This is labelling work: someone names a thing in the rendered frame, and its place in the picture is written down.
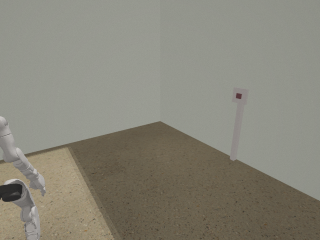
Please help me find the right robot thigh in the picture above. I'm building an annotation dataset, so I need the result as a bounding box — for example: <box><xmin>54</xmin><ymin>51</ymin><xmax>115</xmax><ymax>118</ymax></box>
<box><xmin>0</xmin><ymin>179</ymin><xmax>36</xmax><ymax>222</ymax></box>

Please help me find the robot right hand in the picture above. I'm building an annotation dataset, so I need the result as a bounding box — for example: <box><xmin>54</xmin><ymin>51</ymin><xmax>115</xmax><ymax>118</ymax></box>
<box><xmin>29</xmin><ymin>174</ymin><xmax>46</xmax><ymax>197</ymax></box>

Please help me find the panel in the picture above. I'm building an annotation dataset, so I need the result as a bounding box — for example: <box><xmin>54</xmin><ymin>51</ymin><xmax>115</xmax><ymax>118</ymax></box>
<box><xmin>230</xmin><ymin>87</ymin><xmax>249</xmax><ymax>161</ymax></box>

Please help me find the right robot forearm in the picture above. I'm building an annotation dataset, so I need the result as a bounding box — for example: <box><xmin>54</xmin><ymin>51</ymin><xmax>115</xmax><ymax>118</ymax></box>
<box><xmin>13</xmin><ymin>148</ymin><xmax>40</xmax><ymax>182</ymax></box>

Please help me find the right robot upper arm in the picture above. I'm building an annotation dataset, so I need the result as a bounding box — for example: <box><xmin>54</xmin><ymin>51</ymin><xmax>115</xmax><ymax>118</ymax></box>
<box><xmin>0</xmin><ymin>116</ymin><xmax>20</xmax><ymax>163</ymax></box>

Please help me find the robot right shin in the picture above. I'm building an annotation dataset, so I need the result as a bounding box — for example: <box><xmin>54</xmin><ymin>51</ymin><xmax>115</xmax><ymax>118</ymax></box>
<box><xmin>24</xmin><ymin>206</ymin><xmax>41</xmax><ymax>240</ymax></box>

